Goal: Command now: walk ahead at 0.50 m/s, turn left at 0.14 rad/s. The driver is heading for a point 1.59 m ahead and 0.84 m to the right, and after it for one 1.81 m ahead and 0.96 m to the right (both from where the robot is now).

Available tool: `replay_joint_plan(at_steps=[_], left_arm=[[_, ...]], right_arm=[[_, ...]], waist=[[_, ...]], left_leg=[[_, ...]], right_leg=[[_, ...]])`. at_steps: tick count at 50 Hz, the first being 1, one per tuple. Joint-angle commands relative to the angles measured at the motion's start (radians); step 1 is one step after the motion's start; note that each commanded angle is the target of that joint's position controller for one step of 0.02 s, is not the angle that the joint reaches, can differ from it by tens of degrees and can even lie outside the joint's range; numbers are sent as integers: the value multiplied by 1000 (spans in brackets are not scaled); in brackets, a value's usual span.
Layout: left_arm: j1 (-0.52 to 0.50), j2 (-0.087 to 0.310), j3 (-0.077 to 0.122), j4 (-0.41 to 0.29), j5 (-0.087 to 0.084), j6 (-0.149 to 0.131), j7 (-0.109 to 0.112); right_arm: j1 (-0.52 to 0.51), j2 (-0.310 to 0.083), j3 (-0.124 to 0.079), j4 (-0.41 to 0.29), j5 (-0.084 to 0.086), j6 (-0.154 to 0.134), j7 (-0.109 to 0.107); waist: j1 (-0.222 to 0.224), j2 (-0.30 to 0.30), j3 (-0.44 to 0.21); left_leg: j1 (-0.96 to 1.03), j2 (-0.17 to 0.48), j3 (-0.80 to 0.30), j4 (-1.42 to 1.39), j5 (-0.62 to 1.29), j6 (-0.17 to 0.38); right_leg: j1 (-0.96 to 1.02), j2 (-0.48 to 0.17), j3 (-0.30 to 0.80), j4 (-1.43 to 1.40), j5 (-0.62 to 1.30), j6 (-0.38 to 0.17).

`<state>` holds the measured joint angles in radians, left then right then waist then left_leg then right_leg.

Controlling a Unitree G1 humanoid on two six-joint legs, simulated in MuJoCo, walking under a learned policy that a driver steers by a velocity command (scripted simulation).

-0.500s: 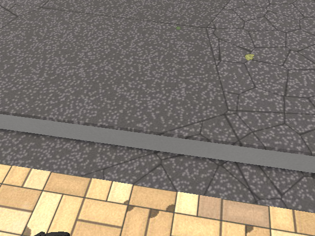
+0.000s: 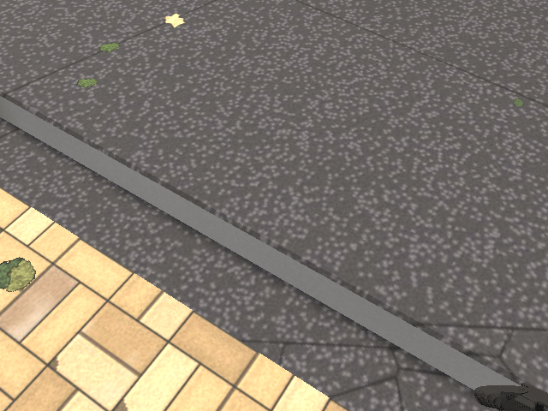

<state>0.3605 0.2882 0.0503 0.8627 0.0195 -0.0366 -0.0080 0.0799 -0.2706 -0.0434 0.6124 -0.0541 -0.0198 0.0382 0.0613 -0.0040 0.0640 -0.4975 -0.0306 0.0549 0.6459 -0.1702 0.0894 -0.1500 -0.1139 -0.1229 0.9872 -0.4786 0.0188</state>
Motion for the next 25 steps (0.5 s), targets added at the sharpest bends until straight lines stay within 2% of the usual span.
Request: replay_joint_plan(at_steps=[1,2,3,5,7,11,15,19,20,22,23,24,25], left_arm=[[-80,98,9,-122,-19,-16,-7],[-55,84,5,-96,-17,-15,-11],[-11,84,6,-73,0,-1,-13],[41,80,11,-34,9,21,-20],[10,64,13,-32,6,25,-34],[-117,45,14,-53,6,22,-45],[-232,16,0,-84,14,15,-57],[-312,18,-5,-129,17,11,-67],[-311,24,-4,-134,18,10,-65],[-253,39,4,-129,21,9,-53],[-163,52,12,-109,25,3,-45],[-1,85,30,-63,35,-5,-35],[127,203,67,-45,44,-5,-15]], right_arm=[[285,-204,-66,42,20,-10,-34],[244,-145,-46,59,18,-19,-34],[210,-115,-32,69,28,-26,-34],[196,-91,-22,82,27,-46,-32],[204,-106,-27,108,28,-62,-31],[239,-96,-26,151,25,-73,-33],[258,-107,-30,186,28,-80,-40],[303,-127,-33,232,26,-74,-51],[299,-137,-35,238,24,-71,-54],[284,-165,-39,245,22,-64,-57],[274,-179,-41,244,24,-55,-57],[265,-177,-37,237,29,-50,-59],[274,-121,-16,190,39,-57,-55]], waist=[[-150,69,-225],[-103,47,-151],[-62,78,-114],[-42,96,-108],[-37,93,-71],[-64,77,4],[-89,64,31],[-108,66,48],[-103,66,40],[-74,84,-18],[-36,79,-76],[38,42,-172],[80,-93,-286]], left_leg=[[605,373,-460,-312,232,178],[488,315,-346,-341,269,126],[397,280,-269,-376,274,98],[333,261,-205,-433,258,91],[332,258,-159,-498,172,96],[396,257,-74,-561,99,91],[445,260,25,-555,171,81],[533,284,85,-486,340,55],[557,289,102,-444,439,46],[600,287,137,-282,781,28],[598,274,157,-115,904,19],[508,247,175,115,817,-8],[238,190,191,441,469,-54]], right_leg=[[-505,31,149,355,94,-41],[-449,2,164,250,126,-48],[-382,-3,169,190,137,-44],[-312,17,168,161,172,-39],[-364,21,175,120,237,-36],[-508,13,184,-11,371,-26],[-499,18,125,-204,459,-27],[-459,42,55,-340,412,-75],[-438,59,38,-360,377,-92],[-342,129,-12,-379,281,-136],[-244,178,-30,-409,251,-164],[-35,195,0,-478,295,-203],[241,-11,291,-512,247,-283]])
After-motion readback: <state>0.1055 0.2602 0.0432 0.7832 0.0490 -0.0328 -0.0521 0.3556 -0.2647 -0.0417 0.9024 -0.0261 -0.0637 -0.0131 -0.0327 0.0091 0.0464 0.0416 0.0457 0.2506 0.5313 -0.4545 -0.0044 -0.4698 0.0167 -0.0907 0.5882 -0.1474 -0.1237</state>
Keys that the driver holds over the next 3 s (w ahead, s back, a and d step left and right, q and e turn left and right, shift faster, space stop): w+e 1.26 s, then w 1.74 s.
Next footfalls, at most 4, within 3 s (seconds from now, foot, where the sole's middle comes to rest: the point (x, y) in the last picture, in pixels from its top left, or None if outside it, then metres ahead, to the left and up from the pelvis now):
0.48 right None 0.39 -0.15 -0.75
1.14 left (341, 218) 0.88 -0.10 -0.61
1.74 right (492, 193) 0.99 -0.50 -0.61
2.24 left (481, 93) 1.40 -0.55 -0.61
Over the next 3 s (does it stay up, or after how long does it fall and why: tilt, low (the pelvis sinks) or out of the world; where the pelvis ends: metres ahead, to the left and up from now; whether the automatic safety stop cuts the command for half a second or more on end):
stays up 1.45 -0.80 0.17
